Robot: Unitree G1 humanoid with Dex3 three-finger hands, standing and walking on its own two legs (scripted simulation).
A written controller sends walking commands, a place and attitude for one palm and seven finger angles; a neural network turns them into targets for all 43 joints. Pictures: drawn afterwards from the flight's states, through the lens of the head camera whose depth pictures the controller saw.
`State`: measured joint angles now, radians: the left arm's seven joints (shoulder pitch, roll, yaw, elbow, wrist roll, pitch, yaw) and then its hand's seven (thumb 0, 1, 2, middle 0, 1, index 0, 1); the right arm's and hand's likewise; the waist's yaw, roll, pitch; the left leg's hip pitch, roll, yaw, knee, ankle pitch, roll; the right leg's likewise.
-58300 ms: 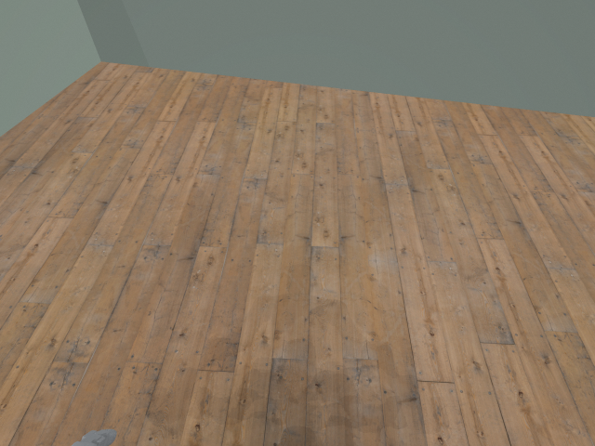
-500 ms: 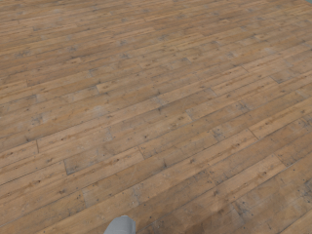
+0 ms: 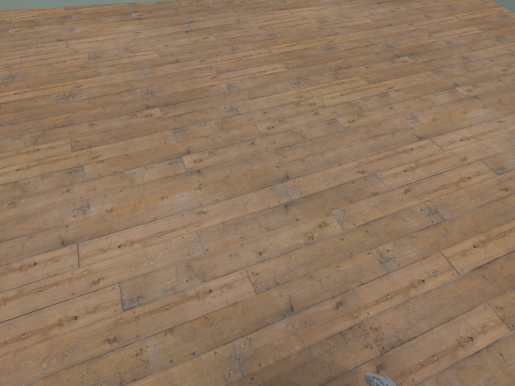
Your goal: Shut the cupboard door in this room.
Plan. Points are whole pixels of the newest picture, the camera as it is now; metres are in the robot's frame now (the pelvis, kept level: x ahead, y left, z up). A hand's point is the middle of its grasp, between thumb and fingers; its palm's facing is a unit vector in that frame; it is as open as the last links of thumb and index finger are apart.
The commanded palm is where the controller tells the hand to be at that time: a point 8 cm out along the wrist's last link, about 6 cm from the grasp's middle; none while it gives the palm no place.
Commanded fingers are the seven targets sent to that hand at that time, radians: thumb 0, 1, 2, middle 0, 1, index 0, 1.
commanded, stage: turn to face it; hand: left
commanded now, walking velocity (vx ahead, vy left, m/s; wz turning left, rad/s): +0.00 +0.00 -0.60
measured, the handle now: out of the picture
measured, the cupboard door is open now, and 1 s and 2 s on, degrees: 57 57 57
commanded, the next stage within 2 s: none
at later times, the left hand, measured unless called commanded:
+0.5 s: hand (161, 349) +0.19 +0.20 -0.17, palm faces -0.25 -0.94 -0.23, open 7.4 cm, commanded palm none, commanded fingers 0.00 0.90 0.90 -0.20 -0.30 -0.20 -0.30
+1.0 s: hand (219, 337) +0.22 +0.10 -0.16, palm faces -0.55 -0.80 -0.23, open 7.4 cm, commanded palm none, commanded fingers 0.00 0.90 0.90 -0.20 -0.30 -0.20 -0.30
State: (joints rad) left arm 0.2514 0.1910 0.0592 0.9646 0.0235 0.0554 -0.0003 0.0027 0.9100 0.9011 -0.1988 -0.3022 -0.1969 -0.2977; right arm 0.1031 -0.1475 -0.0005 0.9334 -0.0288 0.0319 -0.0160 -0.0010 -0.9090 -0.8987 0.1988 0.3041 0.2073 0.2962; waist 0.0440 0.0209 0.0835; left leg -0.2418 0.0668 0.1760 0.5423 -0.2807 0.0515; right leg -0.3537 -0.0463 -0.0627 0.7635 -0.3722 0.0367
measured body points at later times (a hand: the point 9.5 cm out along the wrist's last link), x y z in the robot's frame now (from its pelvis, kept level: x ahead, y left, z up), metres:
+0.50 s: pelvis +0.04 +0.02 +0.00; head +0.09 +0.03 +0.44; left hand +0.21 +0.25 -0.15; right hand +0.03 -0.25 -0.13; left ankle +0.07 +0.13 -0.74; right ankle -0.03 -0.10 -0.67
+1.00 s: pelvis +0.03 -0.01 +0.00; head +0.07 -0.04 +0.45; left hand +0.25 +0.14 -0.14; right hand -0.05 -0.28 -0.14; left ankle +0.11 +0.11 -0.69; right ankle -0.03 -0.11 -0.74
